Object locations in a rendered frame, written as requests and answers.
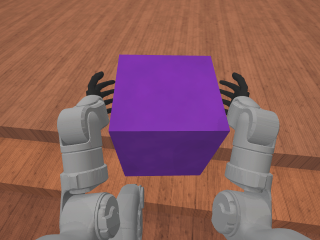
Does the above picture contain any carton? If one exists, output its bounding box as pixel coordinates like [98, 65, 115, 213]
[108, 54, 230, 177]

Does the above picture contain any robot right hand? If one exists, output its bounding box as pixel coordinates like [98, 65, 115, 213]
[219, 72, 250, 115]

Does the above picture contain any robot right upper arm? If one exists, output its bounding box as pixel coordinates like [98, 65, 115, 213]
[211, 189, 312, 240]

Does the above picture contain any left robot shin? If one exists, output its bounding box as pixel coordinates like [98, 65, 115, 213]
[121, 188, 143, 240]

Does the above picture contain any robot left forearm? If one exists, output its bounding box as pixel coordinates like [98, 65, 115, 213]
[57, 95, 110, 230]

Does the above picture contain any robot left thigh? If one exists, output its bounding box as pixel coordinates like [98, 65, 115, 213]
[108, 184, 145, 240]

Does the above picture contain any robot right forearm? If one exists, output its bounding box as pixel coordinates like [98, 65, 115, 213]
[224, 96, 280, 226]

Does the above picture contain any robot left upper arm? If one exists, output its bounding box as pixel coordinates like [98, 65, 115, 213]
[36, 192, 120, 240]

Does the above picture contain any robot left hand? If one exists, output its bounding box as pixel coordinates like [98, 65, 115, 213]
[86, 71, 115, 114]

